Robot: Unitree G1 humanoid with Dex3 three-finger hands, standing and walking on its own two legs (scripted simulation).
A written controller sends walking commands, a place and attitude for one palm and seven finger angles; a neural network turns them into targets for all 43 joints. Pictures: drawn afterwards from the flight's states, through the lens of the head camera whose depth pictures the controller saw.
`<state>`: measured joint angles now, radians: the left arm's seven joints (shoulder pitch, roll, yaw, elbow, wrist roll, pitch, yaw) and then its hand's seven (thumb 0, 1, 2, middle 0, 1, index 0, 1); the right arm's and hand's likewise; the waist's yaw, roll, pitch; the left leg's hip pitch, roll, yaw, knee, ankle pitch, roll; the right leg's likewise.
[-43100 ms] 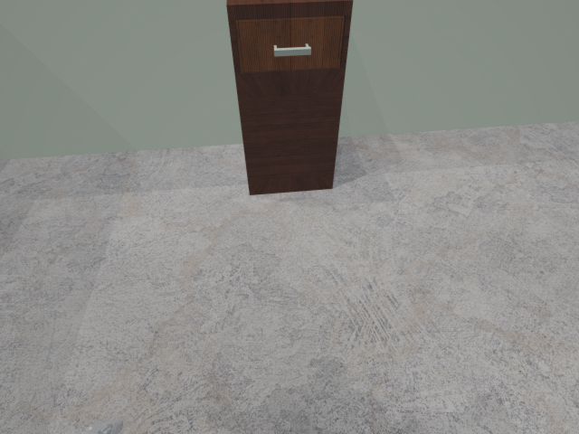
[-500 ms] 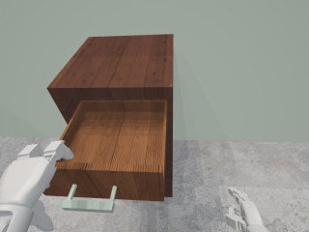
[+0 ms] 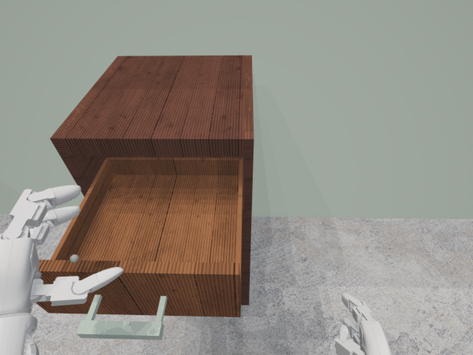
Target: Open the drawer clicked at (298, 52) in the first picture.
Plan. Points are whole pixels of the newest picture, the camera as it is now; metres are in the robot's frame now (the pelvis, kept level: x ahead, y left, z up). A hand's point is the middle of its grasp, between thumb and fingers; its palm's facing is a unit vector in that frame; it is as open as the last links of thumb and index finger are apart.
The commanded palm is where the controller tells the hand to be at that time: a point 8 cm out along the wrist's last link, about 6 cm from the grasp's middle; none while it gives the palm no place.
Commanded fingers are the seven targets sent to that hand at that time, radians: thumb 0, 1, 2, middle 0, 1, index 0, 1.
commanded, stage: draw the hand back to the body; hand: left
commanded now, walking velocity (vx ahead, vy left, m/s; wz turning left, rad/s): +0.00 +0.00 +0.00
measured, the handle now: (125, 316) +0.19 +0.22 -0.03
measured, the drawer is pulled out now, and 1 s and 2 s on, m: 0.28 0.28 0.28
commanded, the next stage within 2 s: step back with the hand held close in 0.58 s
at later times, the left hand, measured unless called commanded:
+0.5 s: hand (72, 266) +0.18 +0.23 +0.16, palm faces +0.41 -0.82 -0.39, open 7.8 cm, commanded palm +0.12 +0.27 +0.18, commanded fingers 0.00 0.90 0.90 -0.20 -0.30 -0.20 -0.30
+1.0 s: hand (52, 289) +0.15 +0.25 +0.14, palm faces +0.32 -0.82 -0.48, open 7.4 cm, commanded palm +0.09 +0.29 +0.18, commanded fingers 0.00 0.90 0.90 -0.20 -0.30 -0.20 -0.30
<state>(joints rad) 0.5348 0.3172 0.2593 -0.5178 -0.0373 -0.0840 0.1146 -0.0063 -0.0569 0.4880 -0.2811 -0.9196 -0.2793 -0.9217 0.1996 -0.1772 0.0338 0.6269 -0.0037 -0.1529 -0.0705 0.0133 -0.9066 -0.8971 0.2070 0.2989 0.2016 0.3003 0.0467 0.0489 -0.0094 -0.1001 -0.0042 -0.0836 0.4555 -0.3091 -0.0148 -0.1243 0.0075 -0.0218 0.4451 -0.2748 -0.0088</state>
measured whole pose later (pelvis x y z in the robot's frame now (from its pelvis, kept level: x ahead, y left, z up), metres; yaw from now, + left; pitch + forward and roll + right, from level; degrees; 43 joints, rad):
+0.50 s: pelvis +0.00 -0.01 +0.00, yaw +1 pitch -2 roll +0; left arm 0.54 0.31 0.27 -0.47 -0.05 -0.08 0.11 0.01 0.77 0.85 -0.22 -0.38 -0.22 -0.38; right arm 0.18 -0.20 0.01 0.62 0.01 -0.13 -0.08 0.01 -0.91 -0.90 0.21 0.30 0.20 0.30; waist 0.06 0.07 -0.02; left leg -0.10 0.00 -0.10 0.43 -0.29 -0.03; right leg -0.13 0.01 -0.04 0.44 -0.27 -0.02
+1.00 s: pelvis -0.03 +0.01 +0.00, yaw +2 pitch +2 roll -1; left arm 0.66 0.36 0.34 -0.58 -0.05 -0.14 0.11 0.01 0.89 0.90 -0.21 -0.30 -0.21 -0.31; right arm 0.16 -0.23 -0.03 0.57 0.02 -0.02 -0.07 0.01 -0.91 -0.90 0.21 0.30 0.20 0.30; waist 0.00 0.03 0.02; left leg -0.29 -0.02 -0.11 0.52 -0.27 -0.01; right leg -0.28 -0.01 -0.05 0.47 -0.23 0.00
